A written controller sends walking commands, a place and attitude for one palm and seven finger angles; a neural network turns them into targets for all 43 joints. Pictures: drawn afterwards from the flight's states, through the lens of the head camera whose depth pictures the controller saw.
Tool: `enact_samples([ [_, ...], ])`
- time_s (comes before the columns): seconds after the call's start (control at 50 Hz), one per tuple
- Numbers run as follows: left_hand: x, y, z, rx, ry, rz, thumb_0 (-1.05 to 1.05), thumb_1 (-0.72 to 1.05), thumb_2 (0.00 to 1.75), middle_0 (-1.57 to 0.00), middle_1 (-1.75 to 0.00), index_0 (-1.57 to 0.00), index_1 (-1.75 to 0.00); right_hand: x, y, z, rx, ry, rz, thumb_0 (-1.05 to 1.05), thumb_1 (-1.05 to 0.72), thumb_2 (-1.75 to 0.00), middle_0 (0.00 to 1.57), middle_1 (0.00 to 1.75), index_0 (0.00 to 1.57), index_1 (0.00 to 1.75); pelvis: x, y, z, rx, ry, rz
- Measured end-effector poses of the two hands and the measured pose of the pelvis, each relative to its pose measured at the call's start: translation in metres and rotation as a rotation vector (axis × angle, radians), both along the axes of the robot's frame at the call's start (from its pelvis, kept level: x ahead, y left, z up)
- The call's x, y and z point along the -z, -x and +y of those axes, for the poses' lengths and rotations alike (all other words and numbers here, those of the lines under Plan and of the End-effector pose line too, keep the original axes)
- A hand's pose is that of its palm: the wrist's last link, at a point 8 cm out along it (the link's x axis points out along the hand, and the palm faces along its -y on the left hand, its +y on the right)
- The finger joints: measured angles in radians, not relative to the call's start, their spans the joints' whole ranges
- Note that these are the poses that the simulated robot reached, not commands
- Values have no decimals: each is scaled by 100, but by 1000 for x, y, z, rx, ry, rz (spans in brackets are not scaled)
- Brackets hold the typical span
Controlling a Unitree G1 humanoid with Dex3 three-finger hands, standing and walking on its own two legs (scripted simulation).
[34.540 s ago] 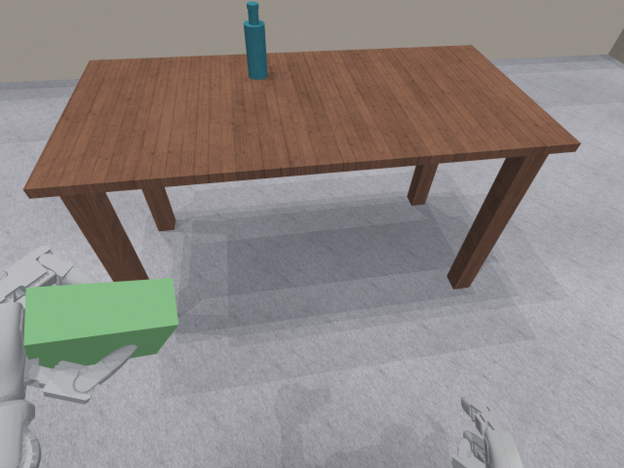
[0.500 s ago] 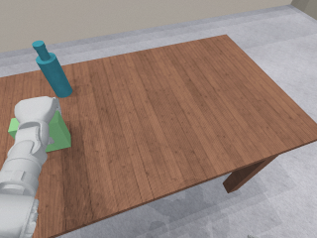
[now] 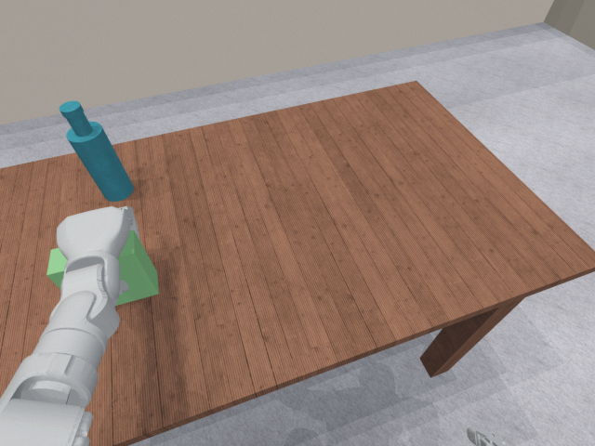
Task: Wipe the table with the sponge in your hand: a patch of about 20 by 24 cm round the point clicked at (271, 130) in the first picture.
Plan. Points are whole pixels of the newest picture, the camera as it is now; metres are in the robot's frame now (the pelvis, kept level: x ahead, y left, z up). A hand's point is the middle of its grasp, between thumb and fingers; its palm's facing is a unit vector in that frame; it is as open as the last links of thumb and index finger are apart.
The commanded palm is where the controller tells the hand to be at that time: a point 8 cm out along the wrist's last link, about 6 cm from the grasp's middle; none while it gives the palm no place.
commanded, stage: wipe back along the middle lane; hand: left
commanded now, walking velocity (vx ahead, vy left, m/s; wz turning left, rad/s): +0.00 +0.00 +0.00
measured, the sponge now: (113, 279) +0.35 +0.32 -0.02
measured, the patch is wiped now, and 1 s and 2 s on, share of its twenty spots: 0.50 0.70 0.85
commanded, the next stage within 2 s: slide across to the third lane in 1.52 s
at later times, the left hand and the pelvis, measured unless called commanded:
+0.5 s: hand (113, 277) +0.33 +0.30 +0.02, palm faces -0.08 -0.01 -1.00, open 9.3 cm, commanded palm +0.29 +0.27 +0.06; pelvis -0.02 -0.01 +0.00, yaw +0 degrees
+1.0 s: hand (115, 301) +0.29 +0.28 +0.02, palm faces -0.02 -0.04 -1.00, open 9.3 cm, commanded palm +0.24 +0.25 +0.06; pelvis +0.00 +0.00 +0.00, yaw +0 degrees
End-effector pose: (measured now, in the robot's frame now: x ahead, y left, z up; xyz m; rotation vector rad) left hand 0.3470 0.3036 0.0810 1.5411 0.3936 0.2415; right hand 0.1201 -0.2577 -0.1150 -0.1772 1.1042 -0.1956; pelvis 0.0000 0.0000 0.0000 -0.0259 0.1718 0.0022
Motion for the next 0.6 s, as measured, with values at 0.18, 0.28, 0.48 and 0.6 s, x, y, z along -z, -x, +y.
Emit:
enact_samples([
  [0.18,1,23,-10,-22,-7,-15,-1,-43,106,-78,-147,-79,-150,-5,2,-10,-6,3,-39,1,-91,-90,20,30,20,30,-1,9,-8,-1,-8,-30],
  [0.28,2,28,-13,-26,-12,-4,-1,-43,106,-78,-147,-78,-150,-8,1,-11,-14,6,-64,1,-91,-90,20,30,20,30,0,16,-10,-4,-10,-36],
  [0.48,3,34,-16,-8,-18,-7,-1,-43,106,-78,-148,-78,-151,-7,1,-6,-9,-5,-86,1,-91,-90,20,30,20,30,1,18,-9,6,-10,-34],
  [0.6,3,41,-19,-4,-19,-29,-1,-42,106,-77,-148,-77,-151,-5,-4,1,-12,-22,-93,1,-91,-90,20,30,20,30,1,14,-5,11,-9,-37],
])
